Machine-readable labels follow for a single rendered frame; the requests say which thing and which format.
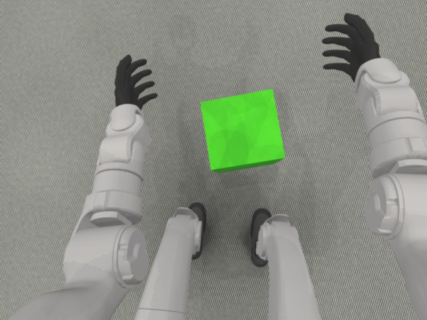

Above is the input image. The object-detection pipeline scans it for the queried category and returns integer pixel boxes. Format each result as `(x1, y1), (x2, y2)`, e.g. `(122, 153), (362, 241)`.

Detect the robot left upper arm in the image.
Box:
(8, 225), (149, 320)

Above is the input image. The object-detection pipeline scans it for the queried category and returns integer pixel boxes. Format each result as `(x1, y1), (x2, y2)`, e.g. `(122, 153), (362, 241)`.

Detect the right robot forearm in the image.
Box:
(354, 58), (427, 179)

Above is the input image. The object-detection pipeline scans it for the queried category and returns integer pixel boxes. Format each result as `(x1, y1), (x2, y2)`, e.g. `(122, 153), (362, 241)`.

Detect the left robot hand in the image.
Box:
(115, 55), (157, 110)

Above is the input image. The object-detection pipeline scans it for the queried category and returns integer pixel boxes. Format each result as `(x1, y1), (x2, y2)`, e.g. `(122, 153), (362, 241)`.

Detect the robot right upper arm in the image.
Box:
(364, 173), (427, 320)

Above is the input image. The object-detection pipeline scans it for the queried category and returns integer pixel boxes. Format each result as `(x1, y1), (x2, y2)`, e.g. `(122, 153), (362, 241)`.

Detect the carton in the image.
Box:
(200, 89), (285, 173)

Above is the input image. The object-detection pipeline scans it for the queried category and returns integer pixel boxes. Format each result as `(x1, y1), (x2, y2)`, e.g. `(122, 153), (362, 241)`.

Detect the left robot forearm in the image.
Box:
(63, 104), (151, 275)

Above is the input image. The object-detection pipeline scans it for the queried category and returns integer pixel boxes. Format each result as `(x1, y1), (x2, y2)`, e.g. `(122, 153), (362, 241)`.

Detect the robot right foot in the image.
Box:
(251, 209), (272, 267)

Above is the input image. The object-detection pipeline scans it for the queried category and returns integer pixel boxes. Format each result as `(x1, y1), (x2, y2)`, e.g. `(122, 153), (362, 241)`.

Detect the right robot hand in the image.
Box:
(322, 13), (381, 82)

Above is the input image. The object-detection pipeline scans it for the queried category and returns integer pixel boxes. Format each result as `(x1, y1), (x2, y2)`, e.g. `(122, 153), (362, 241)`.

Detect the right robot thigh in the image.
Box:
(259, 221), (321, 320)

